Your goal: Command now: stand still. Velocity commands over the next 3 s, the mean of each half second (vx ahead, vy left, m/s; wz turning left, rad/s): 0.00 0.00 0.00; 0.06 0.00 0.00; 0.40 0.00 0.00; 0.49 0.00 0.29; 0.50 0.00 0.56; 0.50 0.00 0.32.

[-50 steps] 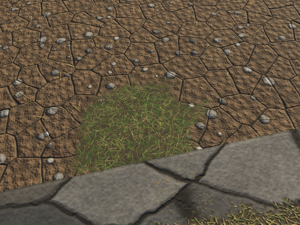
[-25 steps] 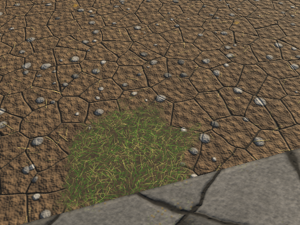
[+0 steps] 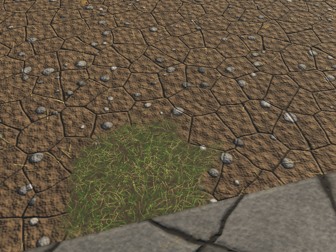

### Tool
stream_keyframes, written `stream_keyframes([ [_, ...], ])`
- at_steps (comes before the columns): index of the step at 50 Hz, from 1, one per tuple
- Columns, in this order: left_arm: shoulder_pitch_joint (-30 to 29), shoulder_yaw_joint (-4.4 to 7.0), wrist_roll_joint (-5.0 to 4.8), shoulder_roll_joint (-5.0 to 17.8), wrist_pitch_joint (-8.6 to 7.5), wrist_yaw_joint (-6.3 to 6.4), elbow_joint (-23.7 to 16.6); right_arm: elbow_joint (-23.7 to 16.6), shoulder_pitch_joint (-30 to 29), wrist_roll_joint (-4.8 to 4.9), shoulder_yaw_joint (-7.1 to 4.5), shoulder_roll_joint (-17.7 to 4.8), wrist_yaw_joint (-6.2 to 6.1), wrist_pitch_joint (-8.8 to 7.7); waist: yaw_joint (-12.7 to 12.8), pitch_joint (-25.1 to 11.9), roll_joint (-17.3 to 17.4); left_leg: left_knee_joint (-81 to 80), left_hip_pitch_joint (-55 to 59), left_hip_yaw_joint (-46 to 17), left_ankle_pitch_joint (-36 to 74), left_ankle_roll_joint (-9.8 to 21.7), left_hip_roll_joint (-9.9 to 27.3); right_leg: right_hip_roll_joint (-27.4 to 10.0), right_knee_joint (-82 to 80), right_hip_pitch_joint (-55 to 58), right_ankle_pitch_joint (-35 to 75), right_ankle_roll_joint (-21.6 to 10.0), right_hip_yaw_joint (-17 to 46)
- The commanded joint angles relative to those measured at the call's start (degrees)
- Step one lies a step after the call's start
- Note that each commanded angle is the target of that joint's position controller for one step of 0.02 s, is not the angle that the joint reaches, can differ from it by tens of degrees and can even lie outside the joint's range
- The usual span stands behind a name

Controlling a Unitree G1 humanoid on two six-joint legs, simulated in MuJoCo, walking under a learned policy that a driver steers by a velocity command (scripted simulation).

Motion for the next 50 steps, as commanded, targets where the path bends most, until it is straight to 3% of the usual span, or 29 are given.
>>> stream_keyframes([
  [1, 3.62, 0.86, 0.03, 5.47, -0.26, 0.21, -0.47, -1.02, 0.15, 0.00, -0.99, -5.86, -0.25, -0.32, -0.07, -1.08, -0.62, -2.74, 7.52, -1.27, 11.40, 2.27, 1.36, -1.40, -6.41, -7.46, 9.92, -0.89, 1.05],
  [19, 7.34, 0.39, -0.02, 3.92, -0.47, 0.53, 1.37, 2.59, 1.38, 0.02, -0.48, -4.74, -0.43, -0.24, -0.31, 0.58, -0.31, -4.05, 6.49, -1.39, 6.71, 2.07, 1.09, -0.98, -7.59, -8.66, 5.24, -0.85, 0.43],
  [41, 11.27, 0.22, -0.19, 2.49, -0.66, 0.60, 1.75, 3.73, 3.90, 0.17, 0.06, -3.73, -0.58, -0.34, -0.34, 0.97, -0.40, -3.82, 6.05, -1.45, 7.49, 2.16, 0.98, -0.88, -7.49, -8.87, 6.06, -0.86, 0.17],
  [43, 12.86, 0.48, -0.56, 2.84, -0.43, 0.81, 2.38, 4.47, 5.33, 0.43, 0.01, -3.50, -0.64, -0.24, -0.23, 0.61, -1.41, -2.28, 5.14, 0.76, -8.09, 2.37, -1.22, -0.31, -8.08, -9.23, -7.58, -2.16, 0.12],
  [45, 12.26, 1.22, -1.06, 4.96, -0.44, 1.17, 0.98, 3.82, 4.50, 0.67, -0.38, -4.08, -0.55, -0.80, 0.38, 4.91, -3.37, 0.83, -2.00, 2.05, -22.69, 3.13, -2.61, -2.83, -9.89, -11.50, -22.87, -5.40, 4.35],
  [46, 13.66, 1.59, -1.40, 5.96, -0.86, 1.18, 0.77, 2.86, 2.81, 0.73, -0.28, -3.38, -0.24, -1.64, 1.35, 6.77, -4.79, 3.45, -5.67, 2.32, -22.28, 3.29, -2.52, -5.85, -12.09, -11.02, -26.61, -7.33, 8.71],
  [48, 14.77, 3.04, -2.00, 9.69, -2.01, 0.92, 0.54, 1.18, 0.24, 1.07, 0.11, -1.28, 0.89, -3.78, 2.20, 9.27, -10.95, 14.26, -12.41, 4.38, -11.83, 3.24, -1.63, -15.78, -18.35, -7.46, -28.75, -12.46, 21.52],
  [49, 14.01, 3.22, -1.92, 9.64, -2.45, 0.77, 0.03, 0.53, -0.47, 1.21, 0.12, -1.33, 1.44, -4.66, 1.96, 10.44, -10.68, 16.86, -14.36, 2.99, -11.68, 4.12, 0.40, -18.38, -19.28, -7.59, -26.61, -13.87, 24.29],
  [50, 12.56, 3.10, -1.82, 8.92, -2.88, 0.51, -0.62, 0.07, -0.14, 1.66, 0.15, -1.18, 1.86, -5.45, 0.95, 11.20, -10.31, 15.20, -14.35, 2.48, -13.43, 4.98, 1.32, -18.47, -18.42, -7.41, -22.56, -13.58, 23.65],
])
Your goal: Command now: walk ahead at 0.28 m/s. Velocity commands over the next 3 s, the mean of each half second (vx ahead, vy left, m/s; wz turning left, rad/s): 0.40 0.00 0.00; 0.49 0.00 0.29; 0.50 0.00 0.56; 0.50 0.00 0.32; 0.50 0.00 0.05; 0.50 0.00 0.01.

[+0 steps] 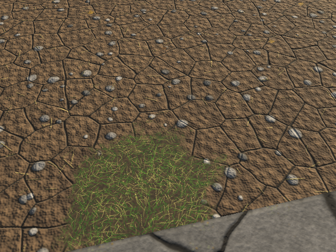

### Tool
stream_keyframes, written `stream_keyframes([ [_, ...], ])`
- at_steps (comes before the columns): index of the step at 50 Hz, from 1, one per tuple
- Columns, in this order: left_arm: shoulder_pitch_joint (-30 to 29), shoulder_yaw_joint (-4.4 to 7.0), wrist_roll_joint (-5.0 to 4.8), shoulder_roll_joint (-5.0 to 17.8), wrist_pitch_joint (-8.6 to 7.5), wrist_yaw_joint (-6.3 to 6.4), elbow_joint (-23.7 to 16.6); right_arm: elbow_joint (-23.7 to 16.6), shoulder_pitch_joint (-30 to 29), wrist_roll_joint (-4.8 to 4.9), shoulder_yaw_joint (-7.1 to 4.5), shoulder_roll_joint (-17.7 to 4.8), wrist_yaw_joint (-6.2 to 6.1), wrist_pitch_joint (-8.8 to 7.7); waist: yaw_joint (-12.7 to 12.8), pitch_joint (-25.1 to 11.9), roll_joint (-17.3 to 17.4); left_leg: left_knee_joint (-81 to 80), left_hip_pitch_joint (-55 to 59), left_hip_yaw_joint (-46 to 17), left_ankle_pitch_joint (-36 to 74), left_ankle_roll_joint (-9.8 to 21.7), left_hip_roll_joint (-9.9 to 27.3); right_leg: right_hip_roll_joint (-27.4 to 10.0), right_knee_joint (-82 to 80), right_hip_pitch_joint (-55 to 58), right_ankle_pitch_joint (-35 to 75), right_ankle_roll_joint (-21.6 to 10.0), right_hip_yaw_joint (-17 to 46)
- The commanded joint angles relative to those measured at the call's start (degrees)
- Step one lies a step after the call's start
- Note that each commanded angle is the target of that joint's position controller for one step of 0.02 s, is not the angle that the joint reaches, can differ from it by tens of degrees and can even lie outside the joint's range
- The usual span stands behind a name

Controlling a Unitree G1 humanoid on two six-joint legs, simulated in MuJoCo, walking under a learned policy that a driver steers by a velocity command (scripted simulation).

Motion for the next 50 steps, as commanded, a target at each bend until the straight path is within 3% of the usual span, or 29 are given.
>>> stream_keyframes([
  [1, 0.05, 1.90, -0.42, 8.99, -1.43, -0.43, -2.63, -4.71, -4.56, 0.95, -0.39, -2.69, 1.25, -3.40, -1.56, 13.91, -8.21, -2.01, -7.29, 1.05, -2.68, 2.22, 1.83, -15.68, -18.34, -8.48, -14.45, -10.70, 19.75],
  [3, -2.89, 1.75, -0.52, 8.63, -1.35, -0.98, -4.01, -0.37, 6.11, 0.82, -1.70, -4.21, 1.38, -3.74, -5.79, 9.60, -5.11, -11.58, 12.10, 3.38, 4.93, 1.74, -1.86, -8.65, -9.59, -15.33, -3.05, -6.80, 10.23],
  [4, -5.61, 1.29, -0.26, 7.55, -1.93, -1.22, -5.42, 1.42, 14.54, 0.42, -3.14, -7.95, 1.29, -3.82, -9.34, 6.17, 2.72, -17.07, 21.42, -7.92, 4.10, 3.89, 4.47, -3.58, 6.67, -21.13, 9.14, -3.96, 3.50],
  [5, -5.13, 0.32, -0.24, 3.43, -3.00, -0.98, -7.65, 2.12, 22.94, 0.66, -4.86, -15.30, 1.65, -4.09, -10.96, 0.63, 19.37, -27.66, 31.38, -33.97, -1.17, 12.08, 18.04, 3.99, 27.77, -32.93, 1.99, -0.30, -3.42],
  [6, -6.73, 0.53, -1.01, 4.19, -4.09, -1.16, -8.46, 1.75, 20.92, -0.62, -2.99, -10.77, 1.94, -4.96, -8.69, 0.66, 14.20, -31.52, 29.49, -45.08, -3.49, 14.59, 22.92, 2.83, 40.64, -38.13, -6.12, -1.37, 4.67],
  [7, -7.65, 0.76, -1.96, 4.93, -4.66, -1.75, -8.97, -0.04, 15.26, -0.64, -1.99, -8.06, 1.84, -5.56, -5.99, 4.90, 9.00, -30.59, 26.51, -39.00, -2.17, 13.19, 22.70, -0.41, 45.88, -42.18, -2.31, -3.26, 6.57],
  [9, -8.70, 1.40, -1.14, 5.90, -5.15, -2.19, -8.75, -2.43, 8.91, -0.77, -0.78, -5.80, 2.37, -5.55, -3.28, 6.80, 3.59, -31.61, 21.99, -24.56, 5.07, 9.60, 17.46, -4.85, 42.16, -41.59, 7.69, -4.82, 5.05],
  [10, -9.41, 2.19, -0.57, 7.29, -4.94, -2.30, -8.86, -2.61, 8.63, -0.97, -0.17, -4.43, 2.40, -5.23, -2.65, 6.75, 4.03, -32.16, 20.40, -18.64, 10.96, 7.76, 14.66, -6.06, 38.71, -39.00, 10.46, -4.71, 4.01],
  [11, -9.34, 2.46, -0.52, 7.15, -4.54, -2.61, -8.77, -2.37, 9.91, -1.14, 0.14, -3.77, 2.21, -4.76, -2.49, 6.26, 5.17, -32.47, 19.79, -14.77, 15.47, 6.94, 12.91, -6.26, 36.37, -37.12, 11.93, -4.18, 2.83],
  [13, -11.37, 2.23, -0.33, 5.14, -3.62, -3.07, -9.42, -1.97, 12.66, -1.23, 0.22, -4.89, 1.39, -4.17, -2.52, 6.45, 4.84, -33.12, 19.29, -10.90, 22.23, 7.28, 11.99, -6.24, 32.45, -37.51, 13.76, -2.43, 0.76],
  [17, -23.64, 0.93, -0.04, 3.15, -3.46, -3.39, -14.37, -3.47, 12.69, -1.51, -0.14, -8.13, 0.05, -3.54, -4.19, 8.88, 4.42, -35.61, 14.79, -6.83, 23.75, 7.70, 11.30, -4.77, 14.61, -35.54, 21.37, -0.12, -1.38],
  [20, -28.87, 0.66, -0.41, 4.30, -3.57, -4.19, -16.27, -3.28, 15.14, -0.77, -0.70, -9.37, -0.14, -3.56, -5.12, 9.69, 5.45, -36.61, 15.04, -5.24, 22.65, 7.65, 12.25, -2.99, 6.85, -31.35, 24.90, -0.49, -2.75],
  [23, -31.00, 0.84, -0.54, 5.77, -3.91, -5.06, -17.78, -3.00, 15.50, -0.18, -1.23, -9.50, -0.17, -3.26, -3.87, 9.88, 5.42, -33.89, 21.09, -4.19, 27.73, 6.56, 14.60, -2.43, 2.24, -30.45, 23.81, -2.84, -1.88],
  [25, -26.60, 2.00, -0.47, 8.31, -4.19, -5.30, -17.22, -3.57, 14.01, -0.53, -1.79, -10.83, -0.11, -2.77, -0.37, 5.35, 7.19, -26.71, 24.33, -2.88, 45.15, 5.23, 15.11, 0.21, 1.63, -22.37, 20.90, -4.82, -3.31],
  [26, -19.44, 3.19, -0.53, 10.34, -4.14, -5.13, -15.29, -3.88, 13.03, -0.90, -1.91, -11.06, -0.05, -2.27, 3.61, 0.61, 8.07, -17.89, 23.82, -1.32, 54.96, 4.21, 13.87, 2.40, 2.26, -13.12, 19.52, -6.12, -4.68],
  [27, -9.04, 4.61, -0.72, 12.87, -3.85, -4.75, -12.11, -4.54, 12.18, -1.21, -1.55, -10.37, 0.04, -1.93, 8.44, -5.39, 7.86, -5.10, 17.98, 0.42, 55.84, 2.42, 11.20, 2.60, 2.48, 1.12, 19.14, -7.80, -4.22],
  [28, 0.54, 5.80, -0.01, 18.06, -3.43, -4.02, -10.16, -6.19, 13.28, -2.27, -0.42, -7.50, 0.29, -2.05, 10.03, -13.76, -1.50, 15.32, 3.59, 2.18, 34.25, 0.64, 6.62, -10.24, 2.16, 18.65, 14.25, -11.51, 12.26],
  [29, 2.08, 5.51, 1.18, 19.28, -3.65, -4.75, -9.39, -5.75, 21.37, -0.72, 1.88, 2.00, 1.09, -3.53, 4.58, -23.47, -16.81, 33.69, -14.00, -5.04, -8.35, -1.48, -4.14, -22.76, -10.57, 32.12, -1.25, -20.35, 43.09],
  [30, -1.48, 4.05, 0.88, 13.45, -4.07, -4.79, -9.79, -6.29, 14.97, 1.31, 0.24, -4.97, 1.25, -5.12, 6.06, -16.99, -9.84, 40.01, -19.50, -11.37, -7.87, 0.12, -1.43, -20.68, -15.60, 26.43, -3.88, -16.58, 43.43],
  [31, -7.22, 3.26, 0.66, 10.95, -4.49, -4.61, -10.68, -8.53, 8.91, 2.48, -0.72, -8.13, 1.11, -5.76, 4.68, -8.11, -6.85, 40.09, -22.34, -9.43, -2.53, 1.23, 1.49, -19.50, -15.78, 17.29, 1.58, -13.57, 32.57],
  [32, -12.43, 2.63, 0.86, 9.43, -4.98, -4.72, -11.56, -9.04, 6.35, 2.03, -0.95, -8.44, 0.41, -5.74, 2.40, -4.77, -0.58, 37.16, -18.81, -8.58, 3.46, 1.36, 4.98, -17.93, -16.99, 7.91, 10.06, -12.05, 24.35],
  [33, -14.89, 2.28, 1.37, 7.80, -5.41, -4.95, -11.38, -8.83, 6.06, 1.10, -1.60, -7.89, -0.08, -5.08, 0.39, -2.53, 0.06, 33.80, -15.48, -8.40, 6.55, 1.37, 6.90, -15.76, -18.41, 1.26, 14.72, -10.75, 17.76],
  [35, -15.02, 1.85, 2.14, 5.62, -5.65, -4.98, -9.81, -8.03, 9.36, 1.15, -1.92, -5.42, 0.03, -3.13, -2.22, -1.22, -3.03, 30.05, -10.42, -8.99, 8.69, 1.75, 8.66, -12.84, -21.29, -4.25, 16.73, -9.60, 10.10],
  [37, -13.63, 2.09, 2.06, 6.78, -5.87, -4.38, -8.53, -8.79, 7.93, 1.23, -2.20, -4.65, -0.07, -1.81, -2.85, 1.52, -2.98, 27.75, -12.72, -8.73, 10.25, 1.57, 8.89, -12.33, -23.46, -6.44, 19.36, -9.89, 5.32],
  [39, -12.28, 2.49, 2.31, 8.43, -5.87, -3.49, -7.92, -10.58, 3.70, 0.76, -2.58, -5.27, -0.09, -1.27, -2.47, 3.44, -1.98, 24.27, -18.18, -9.69, 15.04, 0.89, 8.92, -12.63, -24.78, -5.44, 21.02, -10.14, 2.58],
  [43, -10.19, 2.57, 2.55, 9.45, -5.39, -2.02, -7.70, -13.10, -2.77, 0.21, -2.87, -5.45, 0.98, -1.95, -1.21, 4.65, -1.02, 12.14, -23.04, -9.14, 26.05, -0.09, 7.37, -11.85, -25.18, -1.26, 25.14, -8.72, -3.29],
  [46, -7.63, 2.66, 2.07, 10.43, -4.91, -1.23, -7.46, -15.60, -9.30, -0.14, -2.18, -4.34, 2.14, -2.21, 1.07, 6.01, -0.14, 3.75, -22.79, -4.42, 30.15, -0.13, 6.77, -11.94, -25.50, 1.77, 27.29, -7.64, -7.39],
  [50, -2.75, 3.09, 1.40, 11.40, -3.21, -0.92, -6.37, -19.76, -16.10, -0.06, -1.40, -3.27, 3.80, -2.25, 3.41, 7.62, 0.31, -2.25, -26.92, -0.59, 25.69, 0.99, 5.80, -14.52, -21.08, 12.17, 34.27, -7.41, -10.19],
])
Over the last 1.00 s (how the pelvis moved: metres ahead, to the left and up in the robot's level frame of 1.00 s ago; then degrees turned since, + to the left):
0.03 0.01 0.00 1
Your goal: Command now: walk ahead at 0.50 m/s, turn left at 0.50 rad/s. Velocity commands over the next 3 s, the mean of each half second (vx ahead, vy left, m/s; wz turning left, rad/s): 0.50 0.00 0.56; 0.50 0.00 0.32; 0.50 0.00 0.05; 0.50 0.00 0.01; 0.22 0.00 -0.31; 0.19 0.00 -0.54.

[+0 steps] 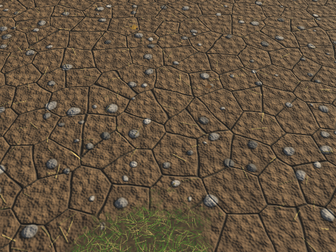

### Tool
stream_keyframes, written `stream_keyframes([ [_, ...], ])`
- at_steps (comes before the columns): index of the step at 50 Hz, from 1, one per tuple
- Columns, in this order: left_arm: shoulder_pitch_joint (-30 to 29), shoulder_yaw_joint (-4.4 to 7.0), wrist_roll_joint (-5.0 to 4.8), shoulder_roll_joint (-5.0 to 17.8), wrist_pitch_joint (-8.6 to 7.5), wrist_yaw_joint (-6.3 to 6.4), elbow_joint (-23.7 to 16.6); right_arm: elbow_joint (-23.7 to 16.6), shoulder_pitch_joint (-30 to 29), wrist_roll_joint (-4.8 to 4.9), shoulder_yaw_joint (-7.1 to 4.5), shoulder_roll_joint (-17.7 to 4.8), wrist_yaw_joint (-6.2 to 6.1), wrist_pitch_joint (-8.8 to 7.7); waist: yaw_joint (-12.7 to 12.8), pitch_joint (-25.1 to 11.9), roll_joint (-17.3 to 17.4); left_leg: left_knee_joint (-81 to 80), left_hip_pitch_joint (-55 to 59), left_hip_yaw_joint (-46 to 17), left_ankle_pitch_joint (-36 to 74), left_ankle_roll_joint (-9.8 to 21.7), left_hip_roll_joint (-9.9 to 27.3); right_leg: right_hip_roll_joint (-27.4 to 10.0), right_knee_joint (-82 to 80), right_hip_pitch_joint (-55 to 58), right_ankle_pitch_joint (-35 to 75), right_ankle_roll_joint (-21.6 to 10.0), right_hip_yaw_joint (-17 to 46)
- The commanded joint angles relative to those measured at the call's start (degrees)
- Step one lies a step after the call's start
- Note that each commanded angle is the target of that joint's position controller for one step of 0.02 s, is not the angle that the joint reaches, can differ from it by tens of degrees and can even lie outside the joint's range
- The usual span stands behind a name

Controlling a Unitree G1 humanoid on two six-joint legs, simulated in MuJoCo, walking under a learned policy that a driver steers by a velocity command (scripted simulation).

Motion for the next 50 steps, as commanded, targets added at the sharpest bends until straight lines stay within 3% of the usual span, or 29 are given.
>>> stream_keyframes([
  [1, 3.07, 2.02, -0.62, 9.46, 0.94, 0.55, -1.72, -7.22, -9.36, 0.14, 0.33, -1.51, 1.50, -0.85, 1.23, 6.81, -2.45, -3.64, -5.55, 3.71, -4.15, 1.04, -0.87, -19.43, 0.11, 2.61, 31.28, -6.15, 3.08],
  [4, 0.34, 2.71, -1.02, 11.99, 2.05, 1.12, -3.43, -8.66, -5.59, 0.43, -0.97, -4.35, 2.41, -0.62, -2.95, 1.93, -6.56, -4.00, 5.94, 9.18, -12.67, 3.98, -6.28, -19.73, 11.10, 3.86, 59.55, -4.57, 0.46],
  [5, -0.89, 2.93, -1.05, 12.90, 2.47, 1.29, -4.06, -7.91, 0.07, 0.67, -2.11, -6.62, 2.43, -0.50, -6.37, -1.51, -7.84, -4.12, 13.65, 9.97, -14.87, 5.51, -8.51, -19.42, 19.42, 2.63, 65.94, -3.93, 0.13],
  [6, -2.57, 2.85, -1.39, 13.09, 2.61, 1.28, -4.83, -5.95, 9.16, 0.77, -4.00, -10.18, 1.90, -0.47, -11.43, -6.34, -7.17, -8.89, 27.26, 9.04, -11.30, 7.81, -10.51, -17.42, 31.67, -2.40, 62.70, -2.23, -0.57],
  [7, -2.32, 2.28, -0.66, 11.76, 1.92, 1.10, -6.22, -4.37, 17.34, 0.47, -5.96, -15.52, 0.41, 0.18, -14.14, -11.58, -0.46, -11.39, 44.41, -4.90, -12.95, 11.30, -2.51, -14.37, 50.03, -17.05, 41.09, 0.40, -0.48],
  [8, 2.39, -0.22, -0.08, 2.92, -0.31, -0.25, -9.18, -6.12, 14.54, 0.40, -6.41, -19.76, 0.05, -0.06, -6.62, -17.18, 13.34, -18.71, 62.98, -40.48, -18.53, 23.48, 12.66, -0.26, 72.40, -43.01, -13.22, 4.05, 7.25],
  [9, -4.06, 0.58, -2.25, 7.63, -3.34, -1.36, -11.00, -5.96, 17.25, -0.70, -4.82, -15.14, 0.10, -0.38, -10.44, -21.25, 6.48, -25.01, 64.89, -46.06, -20.00, 22.42, 13.52, -1.57, 75.53, -49.36, -13.88, 1.76, 20.37],
  [10, -8.61, 0.93, -3.98, 9.01, -4.33, -1.71, -12.71, -6.00, 15.42, -1.04, -3.92, -11.39, 0.00, -0.98, -10.15, -14.00, 4.23, -24.67, 59.62, -36.03, -16.22, 19.21, 11.46, -4.62, 72.59, -52.53, -9.52, -0.05, 20.48],
  [11, -9.04, 0.90, -3.21, 8.53, -4.47, -1.36, -12.59, -6.79, 10.72, -0.53, -3.25, -9.18, 0.31, -1.54, -6.62, -7.90, -2.19, -25.01, 49.41, -28.05, -9.71, 16.88, 8.61, -7.38, 66.13, -50.15, -5.36, -0.32, 19.97],
  [12, -8.78, 1.59, -1.64, 9.36, -3.84, -0.84, -12.00, -7.84, 6.91, -0.40, -2.57, -7.11, 0.27, -1.80, -4.42, -5.80, -3.20, -25.62, 42.00, -22.71, -4.95, 15.17, 6.36, -9.27, 60.88, -45.92, -3.40, 0.16, 19.56],
  [13, -7.43, 1.95, -1.08, 9.49, -2.86, -0.81, -11.99, -8.80, 5.03, -0.71, -2.20, -6.50, 0.03, -1.84, -2.61, -4.43, -2.55, -26.95, 36.42, -20.24, -2.20, 14.83, 4.85, -10.30, 58.45, -41.94, -2.23, 0.82, 19.70],
  [15, -6.98, 2.04, -0.21, 8.35, -1.38, -0.69, -12.84, -9.12, 5.25, -0.36, -2.48, -8.17, -0.56, -1.91, -1.22, -2.86, -2.21, -28.61, 30.69, -17.83, 1.52, 14.99, 3.60, -10.53, 53.06, -39.64, -0.82, 2.91, 18.54],
  [18, -13.20, 1.49, 0.40, 6.87, -0.57, -0.25, -15.44, -9.05, 8.12, -0.25, -3.22, -10.97, -1.81, -1.81, -2.69, -0.68, -0.56, -29.32, 26.44, -13.65, 3.63, 13.83, 1.18, -9.09, 40.99, -40.37, 7.77, 5.43, 16.83],
  [21, -19.72, 0.77, 0.03, 5.35, -0.85, -0.65, -17.38, -8.93, 10.66, 0.15, -3.29, -11.06, -2.30, -1.15, -5.50, -0.16, 2.14, -27.66, 24.81, -11.22, -1.72, 10.46, -2.05, -5.75, 26.50, -36.56, 19.37, 5.38, 16.00],
  [25, -24.22, 1.05, -1.01, 7.07, -1.54, -1.56, -19.83, -8.25, 13.94, 0.45, -3.17, -10.64, -2.34, -0.61, -7.41, -0.49, 4.27, -23.81, 28.75, -16.18, -7.33, 8.87, -0.09, -3.59, 18.78, -34.12, 21.43, 4.36, 17.14],
  [28, -22.40, 1.91, -1.18, 9.41, -2.61, -2.26, -20.15, -8.81, 13.66, 0.23, -3.23, -10.72, -2.85, -0.06, -5.57, -1.13, 6.05, -18.57, 33.37, -21.58, -7.64, 7.83, 2.09, -3.19, 16.00, -31.22, 14.69, 2.33, 18.07],
  [29, -18.80, 2.34, -1.12, 10.01, -2.97, -2.25, -19.30, -9.35, 12.62, 0.16, -3.09, -10.36, -2.92, 0.12, -3.39, -2.09, 6.81, -15.89, 33.28, -22.01, -5.62, 6.98, 1.30, -2.84, 14.19, -26.60, 13.97, 1.16, 17.21],
  [30, -12.57, 3.16, -0.45, 11.69, -3.29, -2.05, -17.81, -9.94, 11.84, -0.18, -2.39, -8.52, -2.81, 0.01, -0.40, -5.94, 6.27, -9.31, 31.95, -19.70, -1.65, 5.28, -1.34, -4.31, 13.76, -17.51, 14.74, -0.84, 17.38],
  [31, -3.36, 3.86, 0.57, 14.72, -3.36, -1.70, -16.83, -11.06, 12.00, -1.14, -1.11, -5.44, -2.57, -0.25, 3.17, -14.01, 0.96, 6.16, 25.04, -14.88, -8.19, 3.08, -4.71, -13.57, 15.36, -2.68, 12.99, -4.68, 26.09],
  [32, 3.13, 5.18, 1.05, 19.14, -2.59, -2.02, -13.91, -11.68, 21.97, 0.70, -0.05, -1.87, -2.41, -0.95, -0.70, -21.04, -20.08, 25.07, 4.05, -8.39, -34.89, -1.06, -12.75, -25.92, 10.18, 16.48, 2.06, -15.06, 53.84],
  [33, 3.15, 4.06, -0.66, 13.66, -2.34, -2.44, -14.01, -9.61, 22.66, 1.58, -0.67, -7.32, -2.55, -1.11, 0.69, -18.15, -16.04, 33.19, -3.95, -10.69, -37.28, -1.48, -9.00, -26.89, 6.74, 16.03, -11.45, -14.93, 60.98],
  [34, 0.14, 3.00, -1.03, 9.80, -1.95, -2.33, -14.81, -10.30, 15.80, 1.22, -1.42, -10.60, -2.49, -0.99, 2.30, -9.96, -9.49, 35.24, -6.28, -10.20, -31.96, -1.63, -7.11, -24.09, 5.99, 8.95, -11.39, -12.19, 51.91],
  [35, -3.20, 2.44, -0.44, 8.97, -1.43, -2.31, -15.35, -11.42, 11.26, 0.30, -1.36, -10.34, -2.61, -0.95, 1.41, -5.56, -4.77, 33.98, -4.62, -7.91, -27.86, -1.68, -5.10, -21.56, 5.38, 1.21, -4.72, -10.62, 44.36],
  [36, -5.25, 2.07, -0.09, 8.11, -1.10, -2.35, -15.11, -12.45, 8.31, -0.59, -1.40, -9.60, -2.52, -1.21, 0.31, -2.02, -3.92, 30.43, -3.32, -7.33, -25.27, -1.59, -3.64, -19.37, 4.16, -5.16, 2.24, -10.43, 39.41],
  [37, -6.02, 1.63, 0.36, 7.33, -1.13, -2.31, -14.92, -12.79, 8.33, -0.58, -1.44, -8.68, -2.22, -1.24, -1.36, -1.31, -5.28, 27.67, -0.44, -6.85, -23.81, -1.34, -2.04, -17.55, 2.99, -8.93, 6.90, -9.93, 35.49],
  [39, -5.46, 1.55, -0.20, 7.14, -1.34, -2.42, -14.02, -12.68, 9.67, -0.25, -0.96, -6.45, -1.87, -1.01, -2.65, -1.70, -7.13, 22.71, 2.23, -4.65, -23.50, -1.51, -1.00, -15.99, 1.03, -11.41, 12.19, -10.50, 31.13],
  [43, -3.69, 2.52, -1.06, 10.90, -1.14, -1.92, -12.67, -14.87, 3.79, -0.87, 0.34, -4.25, -1.53, -1.20, -1.64, -0.87, -5.79, 9.08, 2.37, -1.90, -15.73, -2.67, 0.34, -16.09, -2.03, -12.66, 18.30, -11.46, 25.20],
  [46, -2.12, 2.62, -1.62, 12.00, -0.43, -1.75, -11.88, -15.73, -1.13, -0.45, 0.77, -3.96, -0.95, -1.59, 0.06, 0.10, -6.11, -1.21, 6.37, 0.08, -7.22, -2.92, -1.08, -14.23, -2.35, -13.63, 18.07, -9.69, 20.50],
  [50, 1.92, 2.58, -2.21, 12.82, 0.54, -1.85, -9.95, -17.74, -6.91, 0.17, 0.58, -5.10, -0.13, -1.87, 1.82, 1.58, -6.61, -7.99, 8.02, 1.11, -6.27, -2.15, -2.71, -16.26, -0.43, -9.62, 17.19, -8.59, 20.58],
])
Over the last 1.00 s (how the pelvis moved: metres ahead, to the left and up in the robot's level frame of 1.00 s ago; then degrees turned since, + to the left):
0.50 -0.04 0.01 10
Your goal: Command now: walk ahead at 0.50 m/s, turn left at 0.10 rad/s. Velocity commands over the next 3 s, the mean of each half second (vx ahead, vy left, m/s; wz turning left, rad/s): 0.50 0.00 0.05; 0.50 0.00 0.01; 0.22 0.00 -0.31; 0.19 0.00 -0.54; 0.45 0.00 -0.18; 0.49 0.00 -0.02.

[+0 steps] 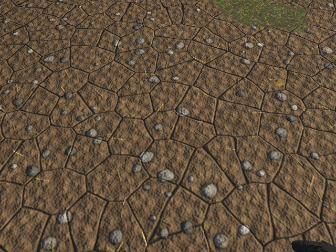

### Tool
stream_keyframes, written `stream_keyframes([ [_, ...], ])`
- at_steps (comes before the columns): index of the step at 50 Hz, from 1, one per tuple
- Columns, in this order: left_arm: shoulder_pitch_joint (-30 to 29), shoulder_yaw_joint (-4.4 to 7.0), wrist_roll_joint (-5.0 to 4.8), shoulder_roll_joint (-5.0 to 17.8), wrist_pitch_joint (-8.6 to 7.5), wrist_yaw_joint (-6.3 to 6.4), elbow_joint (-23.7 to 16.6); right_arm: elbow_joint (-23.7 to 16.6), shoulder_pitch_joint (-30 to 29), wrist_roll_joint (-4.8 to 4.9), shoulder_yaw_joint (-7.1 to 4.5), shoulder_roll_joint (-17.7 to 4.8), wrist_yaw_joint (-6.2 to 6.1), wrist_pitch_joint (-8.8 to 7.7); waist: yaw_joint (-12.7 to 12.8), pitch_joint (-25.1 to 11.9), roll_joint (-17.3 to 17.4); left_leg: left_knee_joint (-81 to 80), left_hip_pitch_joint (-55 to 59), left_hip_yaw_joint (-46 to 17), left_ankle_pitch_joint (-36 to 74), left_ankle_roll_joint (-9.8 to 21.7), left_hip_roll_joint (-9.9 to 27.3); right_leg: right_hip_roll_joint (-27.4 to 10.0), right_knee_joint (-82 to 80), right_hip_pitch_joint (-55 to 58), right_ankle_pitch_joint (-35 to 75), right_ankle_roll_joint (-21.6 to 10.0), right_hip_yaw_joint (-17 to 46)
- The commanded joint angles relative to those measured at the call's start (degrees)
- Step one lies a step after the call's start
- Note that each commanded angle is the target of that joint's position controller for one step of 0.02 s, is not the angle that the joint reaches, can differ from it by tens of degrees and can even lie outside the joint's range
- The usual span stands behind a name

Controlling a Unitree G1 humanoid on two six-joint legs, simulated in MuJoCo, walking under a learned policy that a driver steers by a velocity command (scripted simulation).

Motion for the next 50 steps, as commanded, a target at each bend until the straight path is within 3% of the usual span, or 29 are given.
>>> stream_keyframes([
  [1, -0.64, 2.10, -0.55, 10.39, -0.05, 0.23, -2.55, -5.62, -5.62, 0.40, -0.86, -3.83, 0.67, -1.12, -1.68, 1.68, -7.64, -4.17, 3.21, 1.80, -0.06, 1.13, -1.69, -15.53, -3.31, -0.50, 15.03, -9.30, 9.06],
  [3, -1.47, 2.28, -0.72, 11.37, 0.56, 0.45, -2.21, -5.34, -3.17, 0.23, -1.51, -5.24, 0.87, -1.33, -4.35, 0.62, -8.01, -7.51, 8.79, 2.99, -1.83, 2.83, -3.06, -16.06, 0.63, 0.76, 20.85, -7.98, 8.50],
  [4, -1.92, 2.08, -0.81, 11.12, 0.75, 0.60, -2.22, -3.80, 1.78, -0.19, -2.44, -6.78, 0.64, -1.29, -7.19, -2.22, -7.35, -9.42, 16.76, 4.32, -1.57, 4.04, -4.56, -14.29, 6.54, -0.01, 28.69, -6.75, 6.42],
  [5, -1.87, 1.36, -0.34, 9.37, 0.72, 0.74, -2.44, -1.47, 10.25, -0.54, -3.88, -9.63, 0.12, -1.18, -10.98, -7.58, -5.78, -9.12, 29.31, 2.63, -1.00, 5.96, -3.15, -11.33, 17.48, -4.37, 30.73, -4.89, 3.51],
  [6, -2.03, -0.25, 1.70, 5.52, 0.34, 0.87, -4.42, -0.06, 20.64, -1.30, -5.11, -14.68, -0.65, -0.75, -14.30, -16.17, 3.91, -8.24, 45.21, -12.92, 1.22, 10.29, 10.06, -7.32, 37.52, -16.67, 12.32, -2.17, 0.07],
  [7, 3.39, -1.39, 0.70, 1.63, -0.92, 0.61, -5.24, 0.60, 21.27, -1.36, -5.22, -17.09, -0.12, -0.57, -10.60, -20.61, 17.31, -16.37, 56.55, -37.36, -10.52, 18.35, 18.75, 0.44, 52.64, -35.93, -18.80, -0.33, 3.50],
  [8, -0.41, 0.06, -0.53, 7.95, -1.59, 0.33, -4.81, 0.29, 19.82, -0.64, -3.91, -11.78, 0.17, -0.71, -12.19, -15.29, 9.28, -18.65, 52.71, -36.12, -16.96, 16.57, 16.87, -3.09, 58.39, -42.47, -17.86, -0.82, 7.71],
  [9, -4.69, 0.48, -1.00, 9.32, -1.87, 0.10, -6.09, -0.12, 16.28, -0.34, -3.07, -9.66, 0.25, -0.87, -11.36, -8.93, 6.56, -19.38, 46.02, -27.95, -14.22, 14.50, 14.71, -5.46, 57.87, -44.12, -12.05, -1.53, 6.66],
  [10, -6.43, 0.39, -0.41, 8.37, -1.69, 0.31, -6.03, -0.55, 12.73, -0.69, -2.56, -8.38, 0.48, -0.92, -9.57, -5.83, 2.20, -20.65, 39.06, -22.31, -8.65, 13.55, 12.10, -7.56, 55.51, -41.60, -7.30, -1.21, 5.79],
  [11, -6.98, 0.55, 0.48, 7.84, -1.30, 0.39, -6.13, -0.74, 10.20, -1.01, -2.23, -7.13, 0.72, -1.00, -7.97, -3.31, 1.74, -22.47, 33.55, -18.43, -4.31, 13.17, 10.16, -8.83, 52.22, -39.31, -4.28, -0.67, 5.82],
  [12, -5.98, 0.54, 0.55, 6.98, -0.69, 0.27, -5.95, -0.68, 8.94, -1.37, -2.07, -6.56, 0.77, -1.22, -6.28, -2.86, 2.91, -24.20, 29.89, -15.91, -1.71, 12.97, 9.03, -9.80, 50.72, -36.06, -2.29, -0.28, 6.13],
  [15, -6.59, 0.21, 0.82, 4.90, 0.75, 0.53, -6.22, 0.79, 9.34, -1.03, -2.51, -7.52, 0.58, -2.27, -4.87, -1.66, 2.22, -27.36, 25.99, -10.64, 4.57, 13.90, 8.04, -9.91, 46.18, -35.07, 2.07, 1.24, 5.51],
  [18, -12.28, -0.16, 1.27, 3.92, 0.78, 0.49, -8.01, 2.60, 11.63, -0.87, -2.83, -8.59, -0.20, -2.13, -6.16, 0.08, 0.69, -28.45, 26.76, -6.77, 7.09, 13.20, 7.22, -9.74, 36.37, -37.44, 10.58, 2.13, 5.34],
  [21, -18.11, -0.74, 0.95, 2.80, 0.25, -0.17, -9.45, 4.14, 14.02, -0.56, -2.99, -9.61, -0.72, -1.70, -8.33, 1.45, 0.89, -28.73, 27.18, -3.32, 5.87, 11.45, 5.85, -8.02, 25.71, -35.09, 18.58, 1.77, 3.93],
  [24, -23.42, -0.99, 0.49, 2.93, -0.16, -0.96, -11.29, 6.22, 17.49, -0.11, -3.19, -10.56, -0.90, -1.19, -10.44, 2.75, 0.86, -27.69, 30.43, -3.05, 3.92, 11.02, 7.08, -6.55, 19.88, -34.19, 19.92, 1.18, 2.99],
  [27, -25.98, -0.90, 0.29, 3.80, -0.59, -1.92, -13.03, 7.92, 19.03, 0.17, -3.40, -10.97, -1.16, -0.35, -10.45, 3.54, 1.57, -24.62, 36.04, -3.95, 6.22, 10.14, 9.59, -5.77, 16.32, -35.06, 15.22, -0.72, 3.22],
  [29, -24.13, -0.51, 0.37, 4.98, -0.84, -2.25, -12.95, 8.48, 18.58, 0.22, -3.63, -11.57, -1.43, 0.23, -8.90, 2.29, 2.60, -21.46, 38.55, -4.09, 12.33, 8.99, 10.33, -4.59, 14.71, -31.27, 11.03, -2.27, 2.26],
  [30, -20.68, 0.07, 0.52, 6.08, -0.95, -2.15, -12.16, 8.45, 17.54, 0.22, -3.70, -12.05, -1.56, 0.52, -6.65, 0.12, 3.22, -17.31, 38.74, -3.12, 21.09, 8.12, 9.48, -2.89, 13.64, -25.52, 9.85, -3.33, 0.62],
  [31, -12.99, 1.32, 0.74, 8.14, -0.92, -1.74, -9.79, 8.38, 16.94, 0.08, -3.37, -11.40, -1.70, 0.85, -2.85, -4.66, 2.51, -8.40, 36.99, -0.84, 28.49, 6.73, 6.73, -1.17, 12.65, -14.64, 10.86, -4.92, -0.95],
  [32, -2.79, 2.59, 1.21, 11.85, -0.83, -1.14, -7.53, 7.28, 17.12, -0.76, -2.35, -9.31, -1.92, 0.82, 0.88, -12.74, -0.82, 6.40, 27.47, 1.64, 20.13, 4.66, 3.81, -7.76, 15.67, 2.55, 14.92, -8.07, 5.78],
  [33, 2.59, 3.89, 1.65, 17.06, -0.37, -0.98, -6.50, 6.27, 24.27, -0.88, -0.38, -2.95, -1.38, -0.37, -1.09, -21.00, -14.85, 29.49, 2.67, 3.41, -8.07, 0.02, -5.99, -21.90, 12.20, 25.18, 3.89, -17.39, 32.35],
  [34, 3.78, 2.55, 0.82, 12.52, -0.14, -1.06, -6.32, 7.19, 22.04, -0.46, -0.88, -5.72, -1.08, -1.63, 0.60, -23.50, -15.25, 36.86, -4.68, -5.01, -29.50, 0.43, -6.95, -23.59, 4.34, 26.47, -2.44, -17.61, 44.37],
  [35, -0.36, 1.68, 0.57, 10.38, -0.10, -0.95, -6.70, 5.62, 16.98, 1.11, -2.04, -9.54, -0.67, -2.25, 0.00, -14.18, -11.61, 39.88, -9.94, -5.06, -26.60, 1.09, -3.67, -22.04, 3.10, 19.43, -5.49, -14.83, 36.47],
  [36, -4.60, 1.22, 0.68, 9.07, 0.02, -0.87, -7.53, 4.66, 13.26, 1.18, -1.87, -9.37, -0.79, -2.39, -1.64, -8.41, -7.47, 37.50, -9.32, -2.96, -21.24, 1.48, -0.57, -19.95, 1.89, 10.45, -2.64, -13.23, 29.30],
  [37, -7.91, 0.75, 1.16, 7.36, -0.01, -1.06, -7.78, 4.41, 11.29, 0.26, -2.02, -8.86, -1.06, -2.12, -3.40, -4.07, -5.26, 33.73, -7.14, -2.13, -17.38, 1.31, 1.31, -17.62, -0.22, 2.21, 1.39, -12.59, 24.19],
  [39, -10.73, 0.31, 1.80, 5.54, -0.67, -1.32, -7.93, 5.35, 13.91, -0.17, -2.17, -7.22, -1.36, -0.66, -6.74, -2.56, -8.05, 29.51, -0.17, -2.54, -13.03, 0.83, 3.49, -14.60, -3.83, -6.29, 6.37, -12.05, 18.38],
  [41, -10.27, 0.63, 1.53, 6.44, -1.33, -1.17, -7.06, 5.60, 14.29, -0.40, -1.97, -5.78, -1.57, 0.27, -7.63, -1.82, -7.51, 26.83, 0.42, -1.89, -10.32, -0.19, 3.79, -13.99, -6.11, -8.76, 10.77, -13.00, 14.63],
  [45, -7.01, 1.12, 1.25, 8.08, -1.06, 0.01, -5.08, 3.55, 6.83, -0.94, -1.69, -4.93, -1.56, 0.04, -5.99, 0.36, -5.46, 14.43, -4.34, -1.52, 0.97, -1.65, 4.06, -13.12, -7.65, -6.21, 16.23, -12.37, 9.71],
  [50, -2.35, 1.39, 0.44, 9.66, -0.22, 0.63, -2.82, 1.34, -2.61, -0.30, -0.85, -3.46, -0.27, -0.88, -2.26, 2.64, -5.35, -0.52, -1.75, 1.03, 9.28, -1.44, 1.32, -12.66, -7.53, -2.90, 14.08, -10.77, 6.27],
])
Over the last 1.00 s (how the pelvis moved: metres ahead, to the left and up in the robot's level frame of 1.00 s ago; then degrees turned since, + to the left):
0.56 0.11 0.01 26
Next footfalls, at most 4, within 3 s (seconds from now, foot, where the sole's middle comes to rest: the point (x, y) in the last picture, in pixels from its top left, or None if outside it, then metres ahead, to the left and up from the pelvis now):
0.10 left None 0.22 0.14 -0.78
0.64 right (220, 244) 0.52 -0.10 -0.78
1.16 left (167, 174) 0.81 0.14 -0.78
1.60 right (222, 195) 0.73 -0.11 -0.78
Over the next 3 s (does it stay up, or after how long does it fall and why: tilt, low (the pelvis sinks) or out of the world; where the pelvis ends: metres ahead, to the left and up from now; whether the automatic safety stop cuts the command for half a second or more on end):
stays up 1.20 -0.28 -0.01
